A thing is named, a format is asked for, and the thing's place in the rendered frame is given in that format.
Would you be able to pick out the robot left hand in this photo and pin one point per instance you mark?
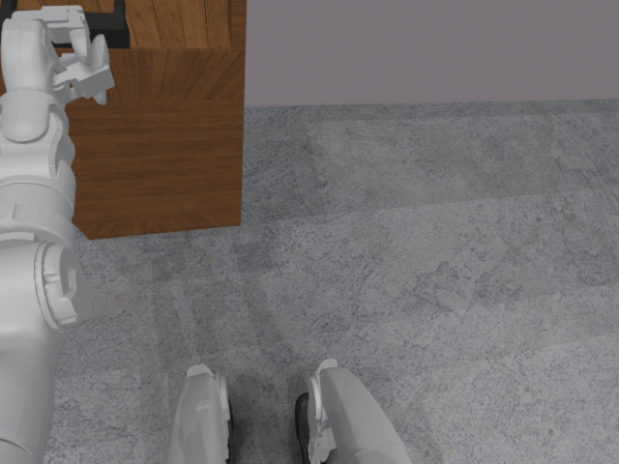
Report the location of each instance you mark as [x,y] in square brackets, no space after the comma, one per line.
[29,60]

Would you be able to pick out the cabinet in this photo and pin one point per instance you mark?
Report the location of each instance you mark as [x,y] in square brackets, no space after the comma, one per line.
[165,153]

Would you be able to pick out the drawer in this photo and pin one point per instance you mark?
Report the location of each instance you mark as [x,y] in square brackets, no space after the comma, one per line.
[160,23]

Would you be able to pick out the left robot upper arm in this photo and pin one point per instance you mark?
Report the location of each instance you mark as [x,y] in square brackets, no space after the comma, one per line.
[43,296]

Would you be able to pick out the robot right thigh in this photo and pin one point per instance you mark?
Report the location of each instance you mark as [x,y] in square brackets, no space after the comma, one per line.
[362,432]

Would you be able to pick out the robot right shin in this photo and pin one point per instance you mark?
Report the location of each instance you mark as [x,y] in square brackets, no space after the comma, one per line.
[321,438]

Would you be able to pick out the robot left forearm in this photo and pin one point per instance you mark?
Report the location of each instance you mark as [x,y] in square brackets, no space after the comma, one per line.
[37,184]

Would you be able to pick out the handle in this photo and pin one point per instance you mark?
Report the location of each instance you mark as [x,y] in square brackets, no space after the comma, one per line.
[113,26]

